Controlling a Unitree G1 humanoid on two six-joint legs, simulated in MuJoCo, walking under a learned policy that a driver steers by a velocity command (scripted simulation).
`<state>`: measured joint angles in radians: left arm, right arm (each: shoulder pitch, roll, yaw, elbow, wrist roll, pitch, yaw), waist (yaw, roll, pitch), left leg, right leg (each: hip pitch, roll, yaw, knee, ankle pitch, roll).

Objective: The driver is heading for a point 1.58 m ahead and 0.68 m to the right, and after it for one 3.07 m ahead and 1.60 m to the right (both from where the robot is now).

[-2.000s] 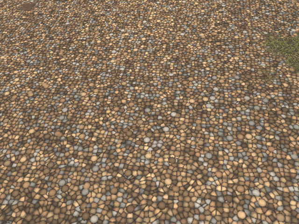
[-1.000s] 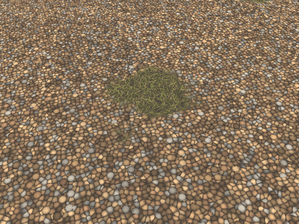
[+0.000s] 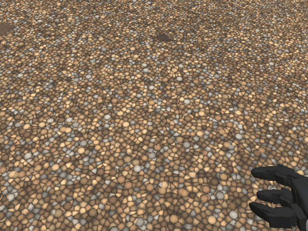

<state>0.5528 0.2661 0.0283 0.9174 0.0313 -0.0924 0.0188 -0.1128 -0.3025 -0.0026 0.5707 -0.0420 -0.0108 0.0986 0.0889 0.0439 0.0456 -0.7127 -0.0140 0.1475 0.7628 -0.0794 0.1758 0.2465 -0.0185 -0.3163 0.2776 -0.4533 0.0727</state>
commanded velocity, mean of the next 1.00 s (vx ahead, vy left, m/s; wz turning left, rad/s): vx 0.20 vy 0.00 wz -0.60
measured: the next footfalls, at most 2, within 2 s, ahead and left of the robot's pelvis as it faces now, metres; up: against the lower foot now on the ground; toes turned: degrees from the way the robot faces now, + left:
left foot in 0.04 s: +0.23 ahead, +0.03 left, +0.00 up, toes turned +6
right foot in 0.48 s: +0.42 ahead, -0.13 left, +0.00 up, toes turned -14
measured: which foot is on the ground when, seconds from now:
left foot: up 0.00-0.02, down 0.04-0.48, up 0.50-0.98, down 1.00-1.00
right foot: down 0.00-0.04, up 0.06-0.46, down 0.48-1.00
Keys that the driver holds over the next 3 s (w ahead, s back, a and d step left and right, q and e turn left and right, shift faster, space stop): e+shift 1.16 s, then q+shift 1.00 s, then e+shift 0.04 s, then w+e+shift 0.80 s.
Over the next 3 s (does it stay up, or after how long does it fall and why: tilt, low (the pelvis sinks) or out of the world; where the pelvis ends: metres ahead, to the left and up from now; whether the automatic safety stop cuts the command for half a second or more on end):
stays up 0.78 -0.10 0.02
